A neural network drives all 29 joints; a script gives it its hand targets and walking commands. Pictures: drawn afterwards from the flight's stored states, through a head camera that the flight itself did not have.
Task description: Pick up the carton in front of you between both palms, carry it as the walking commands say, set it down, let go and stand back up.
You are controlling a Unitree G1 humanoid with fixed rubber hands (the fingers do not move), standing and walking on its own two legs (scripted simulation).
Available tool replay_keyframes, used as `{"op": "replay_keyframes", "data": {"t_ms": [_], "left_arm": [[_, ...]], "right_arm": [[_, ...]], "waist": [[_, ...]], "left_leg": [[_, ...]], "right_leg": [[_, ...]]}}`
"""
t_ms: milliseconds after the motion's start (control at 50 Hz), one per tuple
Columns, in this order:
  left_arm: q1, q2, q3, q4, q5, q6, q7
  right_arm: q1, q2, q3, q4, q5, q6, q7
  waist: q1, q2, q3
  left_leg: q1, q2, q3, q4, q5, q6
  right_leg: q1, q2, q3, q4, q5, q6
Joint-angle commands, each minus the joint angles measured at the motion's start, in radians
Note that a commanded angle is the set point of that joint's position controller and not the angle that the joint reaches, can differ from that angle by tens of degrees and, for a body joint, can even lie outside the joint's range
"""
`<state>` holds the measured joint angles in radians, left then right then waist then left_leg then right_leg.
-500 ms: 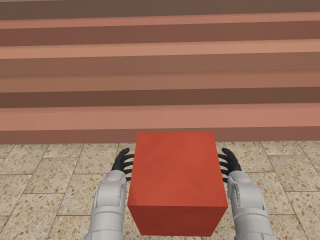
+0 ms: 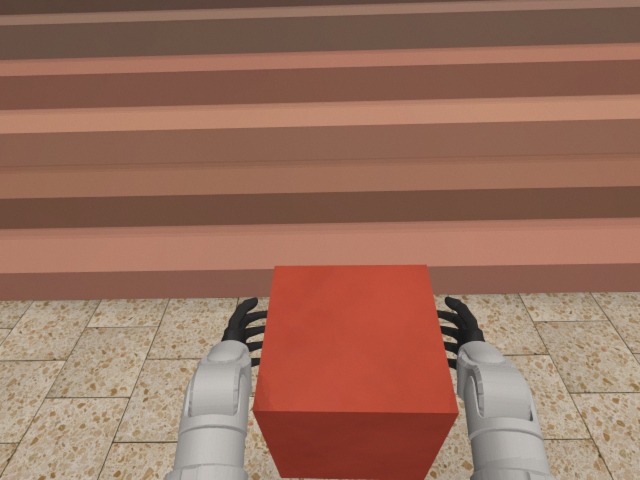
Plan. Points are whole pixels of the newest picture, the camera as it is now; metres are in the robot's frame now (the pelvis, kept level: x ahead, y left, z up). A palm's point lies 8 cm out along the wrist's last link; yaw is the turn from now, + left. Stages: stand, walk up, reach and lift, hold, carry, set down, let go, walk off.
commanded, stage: hold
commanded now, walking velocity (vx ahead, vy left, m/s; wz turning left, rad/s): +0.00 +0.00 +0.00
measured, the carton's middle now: (350, 375) +0.30 +0.00 -0.03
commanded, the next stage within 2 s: carry in 0.22 s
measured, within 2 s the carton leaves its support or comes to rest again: neither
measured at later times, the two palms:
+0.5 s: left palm (228, 309) +0.33 +0.16 +0.07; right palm (452, 308) +0.33 -0.13 +0.08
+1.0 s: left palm (241, 204) +0.57 +0.19 +0.08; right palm (409, 204) +0.56 -0.11 +0.08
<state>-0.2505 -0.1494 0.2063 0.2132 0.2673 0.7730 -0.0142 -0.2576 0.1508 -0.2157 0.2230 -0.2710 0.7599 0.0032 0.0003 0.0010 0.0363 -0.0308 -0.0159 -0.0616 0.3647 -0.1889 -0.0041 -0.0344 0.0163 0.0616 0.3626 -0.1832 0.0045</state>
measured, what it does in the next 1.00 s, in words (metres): walks ahead: left foot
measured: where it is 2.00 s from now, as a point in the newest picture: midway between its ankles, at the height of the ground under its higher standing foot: (339, 332)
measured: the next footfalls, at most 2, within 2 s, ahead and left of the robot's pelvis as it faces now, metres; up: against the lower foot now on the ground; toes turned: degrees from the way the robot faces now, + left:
left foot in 0.86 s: +0.33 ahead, +0.12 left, +0.00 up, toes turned +12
right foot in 1.28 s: +0.68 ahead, -0.07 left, +0.00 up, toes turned -12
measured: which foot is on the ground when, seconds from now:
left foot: down 0.00-0.60, up 0.62-0.84, down 0.86-1.00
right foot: down 0.00-0.88, up 0.90-1.00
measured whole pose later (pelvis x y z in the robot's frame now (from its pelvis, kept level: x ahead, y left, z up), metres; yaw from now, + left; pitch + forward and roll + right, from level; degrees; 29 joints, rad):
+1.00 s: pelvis +0.29 +0.05 -0.01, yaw -2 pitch +5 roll +0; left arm -0.19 -0.14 0.14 -0.35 0.09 1.28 0.09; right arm -0.20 0.14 -0.12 -0.32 -0.11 1.24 -0.10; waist 0.00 -0.01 -0.13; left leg -0.32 0.03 0.25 0.49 -0.27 0.07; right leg -0.45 -0.08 -0.09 1.10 -0.41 0.00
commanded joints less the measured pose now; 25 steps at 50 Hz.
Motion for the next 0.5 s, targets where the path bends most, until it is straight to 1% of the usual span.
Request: {"op": "replay_keyframes", "data": {"t_ms": [0,180,200,220,240,260,280,300,320,340,360,380,400,420,440,460,480], "left_arm": [[-0.517,-0.896,-0.515,-0.054,-0.239,-0.045,-0.216],[-0.555,-0.907,-0.499,-0.006,-0.225,-0.051,-0.221],[-0.582,-0.896,-0.514,0.005,-0.237,-0.041,-0.217],[-0.586,-0.893,-0.514,-0.014,-0.249,-0.04,-0.215],[-0.594,-0.89,-0.533,-0.038,-0.259,-0.036,-0.212],[-0.603,-0.893,-0.55,-0.061,-0.267,-0.03,-0.207],[-0.605,-0.895,-0.566,-0.085,-0.279,-0.022,-0.202],[-0.594,-0.89,-0.586,-0.105,-0.296,-0.01,-0.194],[-0.575,-0.882,-0.607,-0.125,-0.308,0.007,-0.185],[-0.558,-0.868,-0.629,-0.15,-0.319,0.03,-0.175],[-0.558,-0.857,-0.651,-0.183,-0.336,0.058,-0.167],[-0.564,-0.845,-0.674,-0.215,-0.356,0.089,-0.16],[-0.579,-0.833,-0.694,-0.246,-0.376,0.121,-0.156],[-0.602,-0.829,-0.709,-0.262,-0.395,0.153,-0.153],[-0.609,-0.829,-0.726,-0.271,-0.418,0.185,-0.151],[-0.622,-0.837,-0.748,-0.291,-0.451,0.215,-0.153],[-0.63,-0.852,-0.77,-0.316,-0.487,0.241,-0.155]], "right_arm": [[-0.501,0.897,0.522,-0.045,0.246,-0.033,0.231],[-0.542,0.909,0.509,0.004,0.236,-0.037,0.236],[-0.572,0.907,0.52,0.009,0.246,-0.03,0.235],[-0.576,0.9,0.526,-0.016,0.255,-0.027,0.232],[-0.583,0.902,0.544,-0.034,0.269,-0.023,0.229],[-0.597,0.904,0.556,-0.059,0.281,-0.018,0.226],[-0.602,0.904,0.572,-0.079,0.296,-0.01,0.221],[-0.597,0.903,0.593,-0.097,0.314,0.002,0.217],[-0.59,0.902,0.621,-0.115,0.335,0.018,0.213],[-0.583,0.899,0.646,-0.133,0.357,0.04,0.209],[-0.584,0.892,0.667,-0.157,0.379,0.064,0.206],[-0.59,0.879,0.683,-0.181,0.4,0.093,0.203],[-0.588,0.864,0.695,-0.198,0.417,0.124,0.198],[-0.575,0.851,0.7,-0.206,0.431,0.155,0.193],[-0.551,0.835,0.706,-0.211,0.44,0.188,0.184],[-0.536,0.822,0.713,-0.236,0.444,0.218,0.173],[-0.542,0.816,0.722,-0.286,0.456,0.245,0.162]], "waist": [[-0.001,-0.001,-0.19],[0.002,0.0,-0.2],[0.002,-0.032,-0.256],[0.004,-0.032,-0.26],[0.005,-0.038,-0.243],[0.005,-0.048,-0.234],[0.006,-0.066,-0.241],[0.006,-0.083,-0.285],[0.005,-0.098,-0.325],[0.004,-0.107,-0.344],[0.004,-0.1,-0.342],[0.005,-0.071,-0.324],[0.0,0.004,-0.292],[-0.014,0.136,-0.269],[-0.027,0.231,-0.234],[-0.037,0.222,-0.206],[-0.039,0.185,-0.218]], "left_leg": [[-0.001,-0.067,-0.008,-0.054,0.046,0.006],[-0.012,-0.065,-0.005,-0.049,0.01,0.007],[-0.128,0.105,0.0,0.017,-0.12,0.012],[-0.153,0.091,-0.009,0.005,-0.313,0.011],[-0.213,0.075,-0.004,0.012,-0.461,0.012],[-0.244,0.065,0.009,0.033,-0.492,0.009],[-0.251,0.053,0.035,0.083,-0.401,0.005],[-0.238,0.041,0.07,0.147,-0.281,0.002],[-0.225,0.029,0.101,0.185,-0.215,0.0],[-0.214,0.017,0.121,0.16,-0.226,0.0],[-0.198,0.021,0.119,0.123,-0.254,0.005],[-0.178,0.047,0.085,0.07,-0.304,0.014],[-0.157,0.116,-0.013,-0.007,-0.389,0.035],[-0.099,0.219,-0.179,-0.107,-0.487,0.078],[-0.021,0.311,-0.344,-0.188,-0.499,0.13],[-0.005,0.357,-0.404,-0.195,-0.395,0.177],[-0.007,0.352,-0.357,-0.169,-0.267,0.19]], "right_leg": [[0.006,0.068,0.006,-0.052,0.043,-0.007],[0.001,0.065,0.004,-0.047,0.007,-0.008],[-0.107,-0.108,0.006,0.002,-0.142,-0.016],[-0.141,-0.11,0.042,-0.033,-0.35,-0.022],[-0.188,-0.109,0.056,-0.049,-0.517,-0.027],[-0.203,-0.116,0.069,-0.06,-0.578,-0.033],[-0.198,-0.13,0.08,-0.061,-0.523,-0.041],[-0.188,-0.152,0.104,-0.065,-0.452,-0.057],[-0.183,-0.172,0.133,-0.07,-0.419,-0.073],[-0.195,-0.181,0.141,-0.07,-0.439,-0.085],[-0.227,-0.175,0.124,-0.059,-0.469,-0.085],[-0.275,-0.155,0.084,-0.026,-0.484,-0.073],[-0.345,-0.114,0.015,0.062,-0.462,-0.048],[-0.455,-0.063,-0.077,0.228,-0.385,-0.014],[-0.589,-0.018,-0.154,0.359,-0.299,0.007],[-0.642,-0.049,-0.143,0.344,-0.296,-0.002],[-0.608,-0.061,-0.141,0.294,-0.301,-0.008]]}}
